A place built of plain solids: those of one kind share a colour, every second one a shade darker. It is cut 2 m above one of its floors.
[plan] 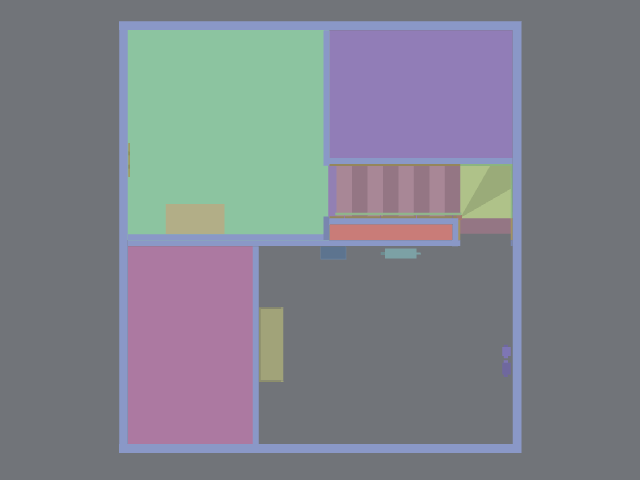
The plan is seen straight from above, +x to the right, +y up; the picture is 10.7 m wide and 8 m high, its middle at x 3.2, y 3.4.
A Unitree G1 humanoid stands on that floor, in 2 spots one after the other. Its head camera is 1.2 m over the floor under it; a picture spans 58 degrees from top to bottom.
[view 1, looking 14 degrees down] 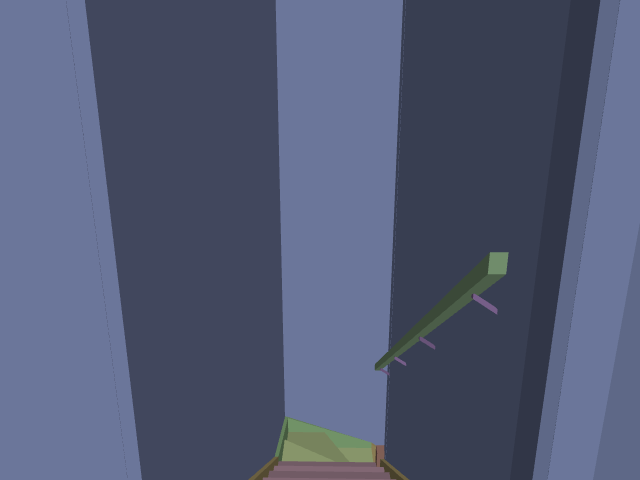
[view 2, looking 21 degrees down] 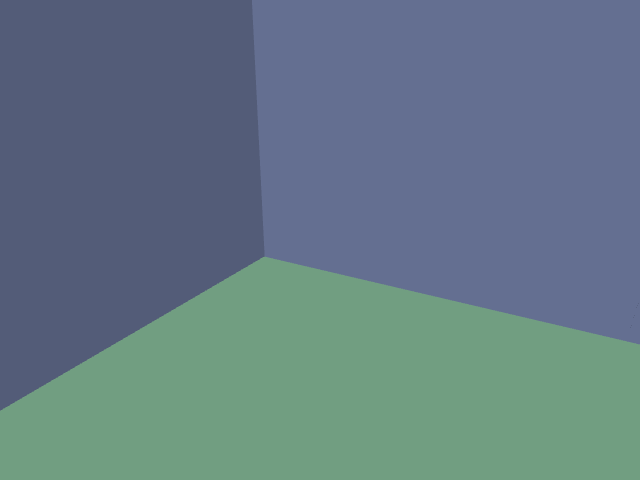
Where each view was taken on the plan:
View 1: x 2.48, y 4.23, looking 1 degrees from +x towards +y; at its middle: wall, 4.06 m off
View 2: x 1.00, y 5.20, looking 29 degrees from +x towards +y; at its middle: wall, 2.77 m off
